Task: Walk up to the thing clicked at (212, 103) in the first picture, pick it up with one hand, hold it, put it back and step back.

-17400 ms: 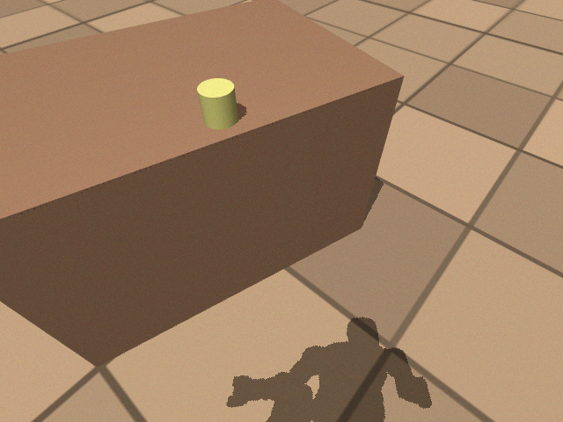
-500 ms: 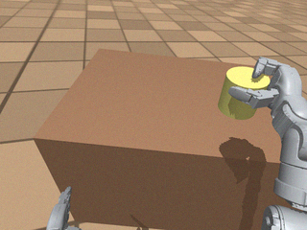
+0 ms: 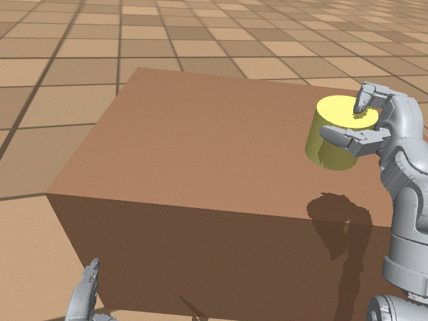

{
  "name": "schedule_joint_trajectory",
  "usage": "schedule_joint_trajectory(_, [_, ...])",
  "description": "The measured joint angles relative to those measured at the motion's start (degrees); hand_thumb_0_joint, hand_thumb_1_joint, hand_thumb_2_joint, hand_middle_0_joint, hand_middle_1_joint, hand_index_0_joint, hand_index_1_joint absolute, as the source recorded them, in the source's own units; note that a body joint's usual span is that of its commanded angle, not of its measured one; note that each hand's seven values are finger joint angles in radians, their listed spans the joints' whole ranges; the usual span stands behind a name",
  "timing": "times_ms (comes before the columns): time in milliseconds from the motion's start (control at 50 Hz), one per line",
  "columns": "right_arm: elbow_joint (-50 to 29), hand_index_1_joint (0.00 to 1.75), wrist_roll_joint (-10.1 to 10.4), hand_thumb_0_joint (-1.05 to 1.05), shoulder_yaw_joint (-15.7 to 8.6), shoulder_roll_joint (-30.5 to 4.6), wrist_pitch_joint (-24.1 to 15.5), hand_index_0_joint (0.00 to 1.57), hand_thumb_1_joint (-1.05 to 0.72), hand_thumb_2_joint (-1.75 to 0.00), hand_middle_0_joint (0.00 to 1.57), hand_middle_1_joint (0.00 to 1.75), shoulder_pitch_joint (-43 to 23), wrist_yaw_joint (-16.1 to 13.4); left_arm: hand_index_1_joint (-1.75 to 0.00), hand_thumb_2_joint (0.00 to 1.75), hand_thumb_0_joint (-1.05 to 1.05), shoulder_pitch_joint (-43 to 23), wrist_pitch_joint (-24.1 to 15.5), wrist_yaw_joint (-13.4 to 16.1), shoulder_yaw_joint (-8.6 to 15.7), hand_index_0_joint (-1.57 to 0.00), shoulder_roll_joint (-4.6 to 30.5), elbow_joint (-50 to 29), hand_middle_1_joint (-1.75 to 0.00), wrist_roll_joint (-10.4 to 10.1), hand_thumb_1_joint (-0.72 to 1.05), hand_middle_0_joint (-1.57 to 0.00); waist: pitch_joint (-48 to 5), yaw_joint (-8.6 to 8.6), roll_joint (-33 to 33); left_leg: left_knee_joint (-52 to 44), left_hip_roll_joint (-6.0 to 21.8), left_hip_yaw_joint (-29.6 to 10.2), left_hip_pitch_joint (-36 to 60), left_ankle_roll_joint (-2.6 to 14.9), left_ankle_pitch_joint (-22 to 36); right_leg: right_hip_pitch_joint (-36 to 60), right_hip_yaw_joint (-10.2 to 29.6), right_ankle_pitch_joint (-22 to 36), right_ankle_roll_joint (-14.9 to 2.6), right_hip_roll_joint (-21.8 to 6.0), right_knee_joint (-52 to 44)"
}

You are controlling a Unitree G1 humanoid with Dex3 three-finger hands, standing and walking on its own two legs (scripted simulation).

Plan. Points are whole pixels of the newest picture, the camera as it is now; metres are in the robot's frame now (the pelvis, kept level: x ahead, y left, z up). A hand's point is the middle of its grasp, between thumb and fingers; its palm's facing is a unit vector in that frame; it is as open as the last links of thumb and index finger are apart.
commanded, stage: hold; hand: right
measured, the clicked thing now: (337, 133) +0.34 -0.16 +0.25
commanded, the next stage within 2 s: crouch in 1.38 s
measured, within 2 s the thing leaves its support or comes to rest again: neither
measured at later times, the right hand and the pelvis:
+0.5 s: hand (346, 121) +0.33 -0.16 +0.28, palm faces +0.15 +0.99 -0.01, open 7.2 cm; pelvis +0.00 +0.01 +0.00, yaw +0 degrees
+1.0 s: hand (347, 122) +0.33 -0.16 +0.28, palm faces +0.15 +0.99 -0.02, open 7.2 cm; pelvis +0.00 +0.01 +0.00, yaw +0 degrees
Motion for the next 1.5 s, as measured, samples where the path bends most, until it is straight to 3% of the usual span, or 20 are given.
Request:
schedule_joint_trajectory(220, [2.9, 1.43, 0.5, -0.02, -0.4, -0.3, 1.9, 1.32, 0.44, -0.88, 0.63, 0.84, -1.9, 0.2, -0.05, 0.05, -0.01, -0.1, 0.1, -0.3, -0.2, -0.05, -0.1, 0.7, -0.05, -0.1, -0.54, -0.05, -0.2, 0.11, -0.4, -0.1, 0.0, 0.2, 0.0, 0.10, 0.0, 0.1, 0.2, 0.2, 0.09, 0.0, -0.4])
schedule_joint_trajectory(860, [0.8, 1.42, 0.4, -0.02, -0.5, 0.2, -0.7, 1.31, 0.44, -0.89, 0.63, 0.85, 1.0, 0.2, -0.05, 0.05, -0.01, 0.3, 0.3, -0.1, 0.1, -0.05, 0.1, 0.8, -0.05, -0.1, -0.54, -0.05, 0.3, 0.01, -0.4, 0.3, -0.3, 0.3, -0.2, 0.57, 0.0, 0.1, 0.4, 0.6, 0.54, -0.3, -0.7])
schedule_joint_trajectory(1500, [-0.8, 1.41, 0.8, -0.02, -0.8, 0.1, 0.1, 1.30, 0.43, -0.89, 0.63, 0.85, 1.7, 0.4, -0.05, 0.05, -0.01, -0.1, 0.1, 0.1, 0.4, -0.05, 0.5, 1.4, -0.05, 0.0, -0.54, -0.05, 0.3, -0.12, -0.5, 0.1, -0.3, 0.1, -0.2, 0.40, 0.0, 0.0, 0.1, 0.2, 0.38, -0.3, -0.4])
